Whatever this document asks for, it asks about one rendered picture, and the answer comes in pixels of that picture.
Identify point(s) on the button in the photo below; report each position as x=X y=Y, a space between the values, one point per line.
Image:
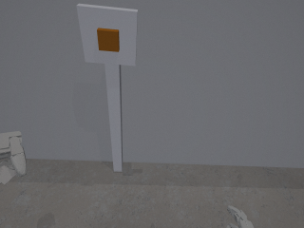
x=108 y=39

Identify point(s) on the robot left hand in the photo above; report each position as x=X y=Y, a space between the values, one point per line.
x=11 y=149

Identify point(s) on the robot right hand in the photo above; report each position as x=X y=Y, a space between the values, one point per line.
x=240 y=218

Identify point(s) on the panel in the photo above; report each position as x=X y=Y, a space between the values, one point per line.
x=91 y=18

